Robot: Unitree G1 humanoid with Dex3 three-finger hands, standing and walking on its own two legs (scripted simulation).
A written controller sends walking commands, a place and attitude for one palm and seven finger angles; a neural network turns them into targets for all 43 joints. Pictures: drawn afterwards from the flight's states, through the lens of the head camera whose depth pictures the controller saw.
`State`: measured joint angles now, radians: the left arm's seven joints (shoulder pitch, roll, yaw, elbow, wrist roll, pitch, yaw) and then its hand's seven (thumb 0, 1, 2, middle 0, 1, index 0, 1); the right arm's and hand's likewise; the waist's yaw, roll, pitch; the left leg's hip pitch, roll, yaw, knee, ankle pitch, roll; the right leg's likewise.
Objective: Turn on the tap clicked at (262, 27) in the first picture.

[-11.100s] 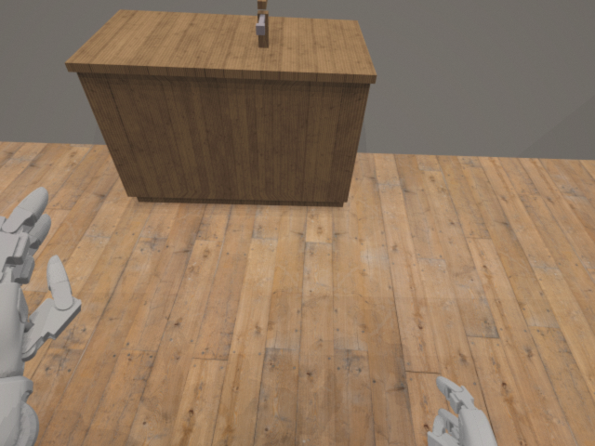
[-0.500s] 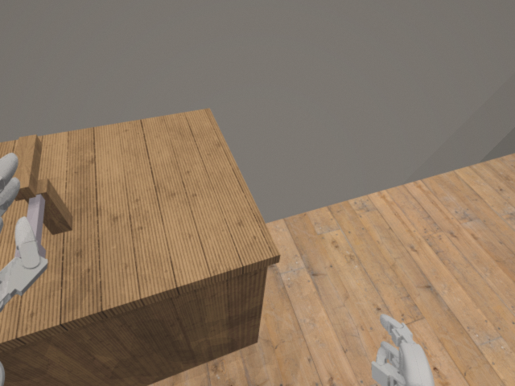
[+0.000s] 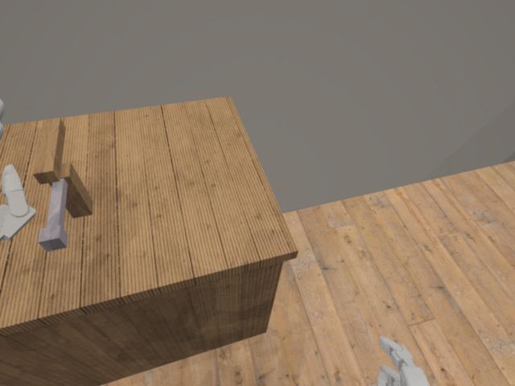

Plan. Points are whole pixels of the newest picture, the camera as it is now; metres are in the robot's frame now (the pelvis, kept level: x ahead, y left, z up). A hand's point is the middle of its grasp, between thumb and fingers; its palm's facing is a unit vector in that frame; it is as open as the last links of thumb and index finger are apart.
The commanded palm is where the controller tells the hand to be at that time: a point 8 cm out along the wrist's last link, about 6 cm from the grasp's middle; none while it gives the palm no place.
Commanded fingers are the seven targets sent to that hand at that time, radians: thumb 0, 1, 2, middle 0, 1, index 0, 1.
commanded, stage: look again from close up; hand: left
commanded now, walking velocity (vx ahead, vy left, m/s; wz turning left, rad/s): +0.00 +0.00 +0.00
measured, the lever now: (53, 238) +0.28 +0.35 +0.05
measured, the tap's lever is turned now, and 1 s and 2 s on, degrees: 0 0 0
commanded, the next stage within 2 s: shuffle to correct the standing spot in 0.20 s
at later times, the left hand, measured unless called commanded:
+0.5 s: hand (59, 212) +0.25 +0.27 +0.18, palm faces +0.40 -0.87 -0.30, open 7.5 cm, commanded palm +0.19 +0.30 +0.17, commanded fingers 0.00 0.90 0.90 -0.20 -0.30 -0.20 -0.30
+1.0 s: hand (24, 317) +0.14 +0.26 +0.15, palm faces +0.38 -0.83 -0.41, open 7.4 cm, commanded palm +0.08 +0.29 +0.17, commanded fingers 0.00 0.90 0.90 -0.20 -0.30 -0.20 -0.30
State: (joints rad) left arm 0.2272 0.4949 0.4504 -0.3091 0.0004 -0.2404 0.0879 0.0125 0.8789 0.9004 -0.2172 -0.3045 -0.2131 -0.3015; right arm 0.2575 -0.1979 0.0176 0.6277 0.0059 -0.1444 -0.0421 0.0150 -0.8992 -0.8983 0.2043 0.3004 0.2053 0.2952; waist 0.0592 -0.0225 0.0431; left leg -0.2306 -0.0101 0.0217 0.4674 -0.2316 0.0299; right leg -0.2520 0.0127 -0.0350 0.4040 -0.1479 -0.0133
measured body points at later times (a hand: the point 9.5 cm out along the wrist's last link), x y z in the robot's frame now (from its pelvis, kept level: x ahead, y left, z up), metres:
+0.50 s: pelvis +0.03 +0.03 +0.00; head +0.05 +0.06 +0.45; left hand +0.22 +0.31 +0.19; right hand +0.22 -0.19 -0.06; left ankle +0.01 +0.10 -0.74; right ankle +0.04 -0.11 -0.74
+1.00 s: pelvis -0.07 +0.01 -0.01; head -0.02 +0.04 +0.43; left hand +0.12 +0.30 +0.17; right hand +0.09 -0.23 -0.09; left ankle -0.08 +0.12 -0.74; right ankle +0.04 -0.11 -0.74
